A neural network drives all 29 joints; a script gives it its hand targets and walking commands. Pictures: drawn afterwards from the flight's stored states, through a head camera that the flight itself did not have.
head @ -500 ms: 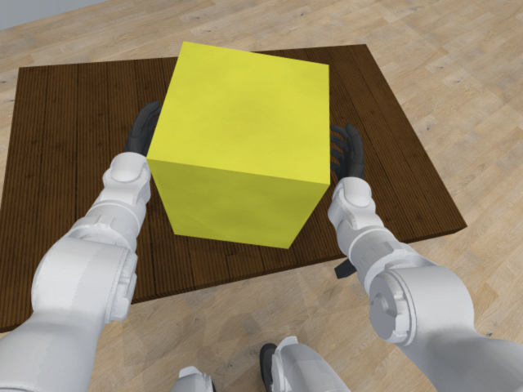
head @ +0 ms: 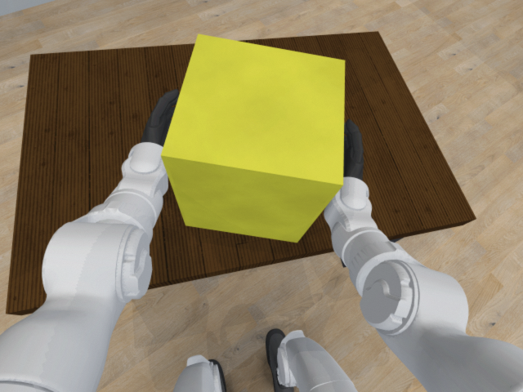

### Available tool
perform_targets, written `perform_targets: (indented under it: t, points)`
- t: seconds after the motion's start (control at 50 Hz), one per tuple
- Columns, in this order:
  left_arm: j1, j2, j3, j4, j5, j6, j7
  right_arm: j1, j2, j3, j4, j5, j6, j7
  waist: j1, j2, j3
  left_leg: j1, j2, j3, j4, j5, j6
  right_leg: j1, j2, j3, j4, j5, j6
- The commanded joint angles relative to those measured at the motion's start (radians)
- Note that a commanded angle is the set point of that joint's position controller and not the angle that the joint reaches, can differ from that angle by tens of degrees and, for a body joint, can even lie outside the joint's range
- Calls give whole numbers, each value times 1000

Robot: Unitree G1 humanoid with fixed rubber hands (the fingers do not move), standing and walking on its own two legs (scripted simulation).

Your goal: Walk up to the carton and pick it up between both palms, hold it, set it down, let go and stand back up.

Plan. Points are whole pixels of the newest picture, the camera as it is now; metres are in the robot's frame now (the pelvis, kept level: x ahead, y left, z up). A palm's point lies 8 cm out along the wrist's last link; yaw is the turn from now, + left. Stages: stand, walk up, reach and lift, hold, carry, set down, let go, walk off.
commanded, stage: reach and lift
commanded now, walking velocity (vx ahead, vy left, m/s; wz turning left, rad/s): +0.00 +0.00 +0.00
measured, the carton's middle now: (254, 153) +0.47 -0.05 -0.01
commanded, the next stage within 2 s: none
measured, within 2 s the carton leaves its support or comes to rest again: neither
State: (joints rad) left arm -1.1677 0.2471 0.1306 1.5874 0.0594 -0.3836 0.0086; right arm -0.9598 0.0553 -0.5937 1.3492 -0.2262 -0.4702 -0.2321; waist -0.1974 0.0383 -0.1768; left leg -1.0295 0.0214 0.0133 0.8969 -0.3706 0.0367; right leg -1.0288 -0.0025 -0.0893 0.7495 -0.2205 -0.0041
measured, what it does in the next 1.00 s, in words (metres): stands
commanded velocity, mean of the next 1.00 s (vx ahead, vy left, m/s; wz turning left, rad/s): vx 0.00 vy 0.00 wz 0.00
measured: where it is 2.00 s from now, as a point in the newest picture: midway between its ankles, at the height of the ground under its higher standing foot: outside the picture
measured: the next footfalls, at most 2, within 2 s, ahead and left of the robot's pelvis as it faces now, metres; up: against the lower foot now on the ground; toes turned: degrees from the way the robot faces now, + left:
none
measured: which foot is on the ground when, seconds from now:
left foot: down 0.00-1.00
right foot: down 0.00-1.00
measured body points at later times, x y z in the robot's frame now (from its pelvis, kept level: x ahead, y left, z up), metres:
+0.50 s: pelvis +0.04 +0.00 +0.03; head +0.19 +0.01 +0.45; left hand +0.50 +0.10 +0.00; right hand +0.41 -0.19 +0.00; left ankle +0.01 +0.08 -0.68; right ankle +0.06 -0.13 -0.68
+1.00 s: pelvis +0.02 +0.00 +0.02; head +0.18 +0.02 +0.44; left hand +0.50 +0.10 +0.00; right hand +0.41 -0.19 +0.00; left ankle +0.01 +0.08 -0.68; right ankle +0.06 -0.13 -0.68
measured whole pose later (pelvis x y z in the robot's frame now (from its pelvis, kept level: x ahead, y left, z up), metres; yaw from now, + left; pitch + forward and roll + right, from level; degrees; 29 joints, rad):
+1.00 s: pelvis +0.02 +0.00 +0.02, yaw +1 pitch +28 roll -4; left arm -1.07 0.19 0.30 1.63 0.18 -0.58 0.00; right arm -0.82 0.10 -0.72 1.31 -0.35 -0.67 -0.19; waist -0.16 0.06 -0.13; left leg -0.90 0.02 0.00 0.74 -0.33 0.03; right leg -0.88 0.01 -0.11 0.57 -0.17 -0.01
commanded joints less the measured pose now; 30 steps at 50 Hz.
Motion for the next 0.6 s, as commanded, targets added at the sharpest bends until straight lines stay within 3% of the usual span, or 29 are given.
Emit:
perform_targets:
  t: [0.0,0.04,0.08,0.14,0.22,0.26,0.28,0.32,0.34,0.36,0.4,0.46,0.52,0.58]
  points:
    - [-498,-568,36,-39,232,-100,-151,-419,525,96,-53,-283,-58,228,10,214,-747,632,-21,-1,-135,444,-130,475,38,-27,-102,321,-44]
    - [-450,-619,48,-7,264,-114,-151,-392,505,83,-58,-316,-70,249,5,230,-719,690,-6,-28,-153,515,-150,450,51,-33,-121,298,-50]
    - [-456,-590,61,-6,267,-137,-146,-365,509,69,-45,-343,-77,251,-22,175,-696,707,-6,-22,-173,504,-139,434,58,-40,-158,282,-48]
    - [-416,-618,71,-9,283,-166,-138,-315,546,89,-21,-361,-91,254,-9,169,-664,701,-14,-4,-171,552,-144,455,58,-45,-169,350,-49]
    - [-378,-589,95,26,284,-187,-146,-300,558,114,-18,-364,-98,251,-5,97,-613,625,-19,3,-211,484,-125,534,45,-23,-177,360,-37]
    - [-366,-596,90,20,282,-208,-148,-286,558,116,-5,-366,-114,249,-6,125,-612,601,-22,20,-212,505,-138,540,43,-31,-172,372,-40]
    - [-361,-593,86,22,276,-213,-146,-267,564,126,5,-361,-119,248,-22,96,-588,615,-16,2,-204,520,-134,509,45,-35,-171,392,-35]
    - [-344,-582,91,14,291,-219,-141,-269,563,136,21,-354,-130,246,8,115,-584,608,-19,8,-207,534,-128,540,39,-27,-176,417,-33]
    - [-333,-580,87,10,285,-224,-144,-260,557,139,17,-352,-135,242,1,98,-583,610,-20,8,-218,542,-132,553,41,-32,-191,409,-34]
    - [-297,-601,94,37,293,-219,-143,-255,574,150,10,-350,-139,243,19,101,-575,611,-26,12,-213,550,-131,580,38,-18,-176,431,-35]
    - [-298,-602,70,29,284,-223,-146,-262,583,166,-1,-334,-150,239,20,107,-570,598,-18,7,-212,582,-125,583,37,-14,-172,461,-34]
    - [-314,-616,61,-8,290,-220,-147,-259,585,166,23,-327,-156,231,11,136,-580,591,-18,11,-201,553,-136,570,35,-24,-176,438,-46]
    - [-306,-607,58,19,285,-219,-146,-274,568,147,33,-328,-167,222,3,108,-576,608,-9,2,-203,561,-128,549,40,-16,-188,433,-40]
    - [-293,-622,56,27,302,-214,-154,-276,578,163,40,-320,-171,214,22,114,-583,542,-22,11,-203,510,-120,600,30,-14,-178,469,-41]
